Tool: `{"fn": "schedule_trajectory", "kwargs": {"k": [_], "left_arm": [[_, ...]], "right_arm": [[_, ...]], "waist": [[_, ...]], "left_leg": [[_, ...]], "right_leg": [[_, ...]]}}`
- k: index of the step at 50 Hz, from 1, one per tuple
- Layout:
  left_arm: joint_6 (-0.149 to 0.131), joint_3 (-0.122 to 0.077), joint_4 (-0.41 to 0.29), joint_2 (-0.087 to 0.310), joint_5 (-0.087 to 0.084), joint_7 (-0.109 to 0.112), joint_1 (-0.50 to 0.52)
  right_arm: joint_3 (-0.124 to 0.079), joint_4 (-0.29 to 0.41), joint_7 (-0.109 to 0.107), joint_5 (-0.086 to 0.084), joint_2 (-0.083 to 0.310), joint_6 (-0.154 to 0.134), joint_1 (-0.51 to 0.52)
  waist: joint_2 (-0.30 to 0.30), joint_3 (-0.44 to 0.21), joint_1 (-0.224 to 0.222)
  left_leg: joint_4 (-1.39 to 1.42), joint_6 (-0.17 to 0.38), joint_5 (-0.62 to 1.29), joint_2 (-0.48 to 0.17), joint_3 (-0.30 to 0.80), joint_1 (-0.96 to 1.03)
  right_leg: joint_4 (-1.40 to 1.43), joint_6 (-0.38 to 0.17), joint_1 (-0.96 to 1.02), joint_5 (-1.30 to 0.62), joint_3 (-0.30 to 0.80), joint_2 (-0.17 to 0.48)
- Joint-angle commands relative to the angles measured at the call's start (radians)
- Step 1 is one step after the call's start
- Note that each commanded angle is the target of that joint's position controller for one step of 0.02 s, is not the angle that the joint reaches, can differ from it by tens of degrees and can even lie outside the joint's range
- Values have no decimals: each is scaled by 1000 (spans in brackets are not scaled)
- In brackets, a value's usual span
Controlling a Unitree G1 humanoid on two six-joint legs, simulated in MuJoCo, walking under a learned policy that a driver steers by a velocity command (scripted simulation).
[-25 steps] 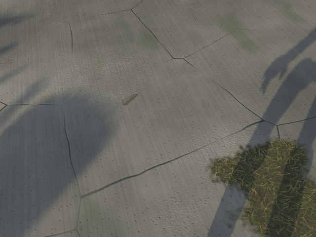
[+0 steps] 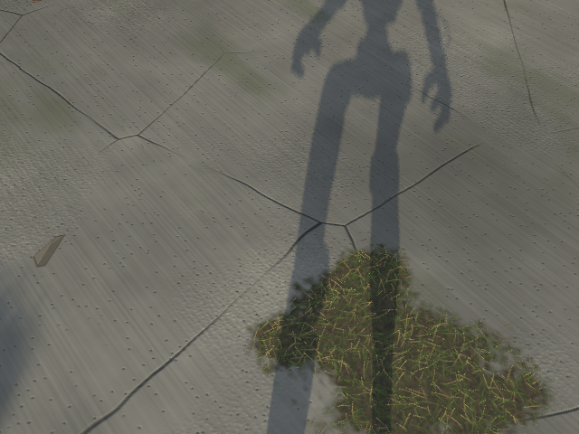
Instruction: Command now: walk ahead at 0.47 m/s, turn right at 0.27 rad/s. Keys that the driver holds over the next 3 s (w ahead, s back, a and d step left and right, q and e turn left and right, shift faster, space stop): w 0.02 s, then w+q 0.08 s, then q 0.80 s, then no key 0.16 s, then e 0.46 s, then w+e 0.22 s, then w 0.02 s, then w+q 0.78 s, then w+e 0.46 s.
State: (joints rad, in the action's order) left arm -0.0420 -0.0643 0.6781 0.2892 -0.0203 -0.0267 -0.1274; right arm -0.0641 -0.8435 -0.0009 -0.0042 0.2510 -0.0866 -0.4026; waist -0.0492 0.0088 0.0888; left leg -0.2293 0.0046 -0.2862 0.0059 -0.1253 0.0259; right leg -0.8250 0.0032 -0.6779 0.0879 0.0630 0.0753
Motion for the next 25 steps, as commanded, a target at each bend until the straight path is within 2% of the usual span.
{"fn": "schedule_trajectory", "kwargs": {"k": [1,3,4,5,6,7,8,9,10,11,12,13,14,16,19,22,25], "left_arm": [[-23,17,-115,3,1,-21,150],[-27,12,-137,22,-1,-28,188],[-31,5,-141,40,-1,-31,183],[-34,-8,-135,68,1,-30,142],[-36,-28,-105,103,8,-23,28],[-35,-51,-60,150,18,-11,-122],[-27,-70,-28,231,43,10,-290],[-22,-60,-40,266,65,13,-252],[-18,-45,-49,179,57,13,-237],[-20,-27,-39,132,42,10,-170],[-26,-17,-25,96,30,6,-117],[-32,-14,-18,73,28,2,-68],[-39,-13,-12,58,36,-1,-27],[-54,-17,-5,63,50,1,32],[-54,-25,25,89,49,24,54],[-32,-32,44,113,41,47,51],[-7,-42,59,148,29,51,35]], "right_arm": [[-38,42,-4,-19,182,-8,27],[-38,15,-1,-31,193,2,-7],[-40,8,-1,-34,204,9,-8],[-42,3,-3,-34,221,14,-4],[-42,-2,-6,-33,230,21,12],[-34,0,-10,-29,219,23,15],[-9,39,-12,7,157,17,16],[26,34,-5,2,36,7,-145],[-10,2,-6,-29,167,4,-90],[-19,32,-9,-45,177,11,-15],[-15,29,-19,-33,151,19,14],[-20,23,-26,-19,142,34,17],[-22,14,-29,-20,128,56,-9],[-22,22,-35,-20,92,90,-29],[-27,81,-38,-8,96,110,52],[-20,124,-18,-5,89,112,133],[-22,170,3,-6,104,121,205]], "waist": [[119,98,-11],[126,107,-20],[135,97,-39],[153,61,-75],[160,-12,-150],[157,-112,-225],[30,-287,-269],[-210,-473,-161],[-98,-458,-214],[-100,-285,-181],[-41,-198,-145],[-39,-143,-110],[-50,-118,-74],[-46,-95,-36],[-49,-46,-34],[-36,-43,-60],[-16,-33,-87]], "left_leg": [[113,167,316,-252,117,-66],[89,164,397,-281,137,-23],[56,157,491,-290,142,3],[-8,145,657,-290,139,22],[-150,118,844,-261,113,8],[-339,76,863,-210,89,-86],[-661,23,451,-133,72,-332],[-984,-32,-368,26,173,-593],[-1076,-38,-350,-4,289,-596],[-1075,-39,-303,-45,247,-670],[-1024,-44,-240,-85,223,-666],[-984,-50,-182,-108,214,-619],[-973,-52,-137,-120,210,-538],[-963,-64,-84,-110,188,-479],[-827,-71,21,-125,188,-524],[-671,-61,132,-130,161,-505],[-572,-46,127,-122,133,-502]], "right_leg": [[154,-11,12,-62,-69,-9],[219,-38,50,-19,-77,-23],[249,-55,87,12,-84,-39],[274,-74,173,34,-95,-66],[319,-100,345,-4,-113,-99],[335,-124,590,-110,-106,-94],[258,-177,938,-348,112,128],[349,-331,1142,-428,527,397],[389,-319,1026,-464,478,359],[393,-285,910,-547,282,315],[418,-253,786,-563,180,259],[461,-232,669,-531,110,226],[508,-219,564,-517,49,205],[566,-238,452,-512,-19,211],[612,-241,427,-425,-101,211],[620,-233,460,-335,-165,200],[604,-234,518,-282,-175,228]]}}
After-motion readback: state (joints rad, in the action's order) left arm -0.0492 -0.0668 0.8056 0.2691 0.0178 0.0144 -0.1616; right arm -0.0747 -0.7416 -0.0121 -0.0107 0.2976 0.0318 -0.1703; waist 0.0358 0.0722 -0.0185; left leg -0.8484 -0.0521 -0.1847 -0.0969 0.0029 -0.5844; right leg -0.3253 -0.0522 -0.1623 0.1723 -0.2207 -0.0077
